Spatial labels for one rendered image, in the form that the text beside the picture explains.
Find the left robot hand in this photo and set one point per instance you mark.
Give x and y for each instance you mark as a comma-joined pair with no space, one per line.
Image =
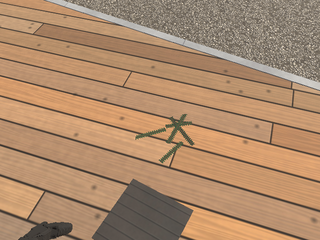
48,231

